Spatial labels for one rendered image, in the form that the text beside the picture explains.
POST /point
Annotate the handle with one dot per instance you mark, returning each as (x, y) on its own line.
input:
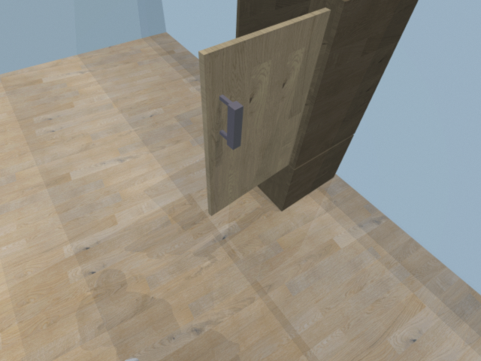
(234, 124)

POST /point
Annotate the cupboard door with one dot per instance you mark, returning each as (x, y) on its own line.
(269, 72)

